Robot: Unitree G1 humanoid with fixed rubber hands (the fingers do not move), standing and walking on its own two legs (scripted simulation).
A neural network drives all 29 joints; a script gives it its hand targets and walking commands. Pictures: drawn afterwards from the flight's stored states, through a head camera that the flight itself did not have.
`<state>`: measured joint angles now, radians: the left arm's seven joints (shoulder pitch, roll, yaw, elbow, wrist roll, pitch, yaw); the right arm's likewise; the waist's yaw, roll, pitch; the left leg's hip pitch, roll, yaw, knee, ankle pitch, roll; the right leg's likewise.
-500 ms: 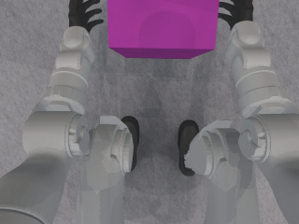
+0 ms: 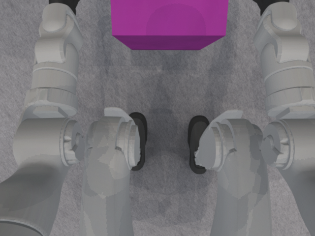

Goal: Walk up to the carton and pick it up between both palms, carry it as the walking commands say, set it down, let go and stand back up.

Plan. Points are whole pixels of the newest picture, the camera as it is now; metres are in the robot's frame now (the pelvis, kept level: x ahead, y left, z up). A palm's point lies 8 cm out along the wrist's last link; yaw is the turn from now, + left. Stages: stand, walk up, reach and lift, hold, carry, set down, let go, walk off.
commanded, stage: set down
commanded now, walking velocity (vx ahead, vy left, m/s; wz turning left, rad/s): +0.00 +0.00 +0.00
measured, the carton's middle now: out of the picture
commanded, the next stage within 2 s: let go in 1.02 s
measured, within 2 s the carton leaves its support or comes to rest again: neither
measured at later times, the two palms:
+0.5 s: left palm out of the picture +0.53 +0.21 -0.01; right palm out of the picture +0.53 -0.17 -0.02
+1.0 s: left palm out of the picture +0.53 +0.23 +0.14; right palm out of the picture +0.53 -0.16 +0.14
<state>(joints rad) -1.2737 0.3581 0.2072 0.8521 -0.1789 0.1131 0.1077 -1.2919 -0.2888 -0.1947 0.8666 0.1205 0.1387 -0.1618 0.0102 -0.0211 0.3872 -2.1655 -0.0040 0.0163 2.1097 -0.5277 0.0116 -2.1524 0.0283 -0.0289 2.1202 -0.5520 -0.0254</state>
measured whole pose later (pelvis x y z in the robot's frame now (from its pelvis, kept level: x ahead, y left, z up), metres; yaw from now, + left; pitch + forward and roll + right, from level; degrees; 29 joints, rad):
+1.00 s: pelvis +0.00 +0.01 +0.24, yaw +0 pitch +24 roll -2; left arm -1.21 0.40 0.21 0.61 -0.16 0.37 0.05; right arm -1.19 -0.30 -0.19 0.55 0.13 0.39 -0.14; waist 0.01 0.01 0.48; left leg -1.36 -0.01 -0.02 1.29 -0.35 0.01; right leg -1.32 0.03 -0.03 1.27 -0.36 -0.01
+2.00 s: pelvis +0.13 +0.00 +0.37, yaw +2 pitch +4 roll -1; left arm 0.23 0.21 0.11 0.47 -0.03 0.08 -0.05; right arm 0.19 -0.22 -0.07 0.56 0.11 0.06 0.05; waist 0.01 0.01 -0.06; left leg -0.36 -0.01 -0.05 0.59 -0.29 0.01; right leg -0.31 0.03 -0.02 0.53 -0.29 -0.01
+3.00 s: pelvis +0.13 +0.00 +0.37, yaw +3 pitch -4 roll -1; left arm 0.24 0.22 0.11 0.73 0.02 0.03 -0.01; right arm 0.19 -0.22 -0.07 0.55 0.07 0.03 0.00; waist 0.01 0.02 0.02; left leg -0.19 -0.01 -0.05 0.57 -0.31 0.01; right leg -0.15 0.03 -0.02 0.52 -0.31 -0.01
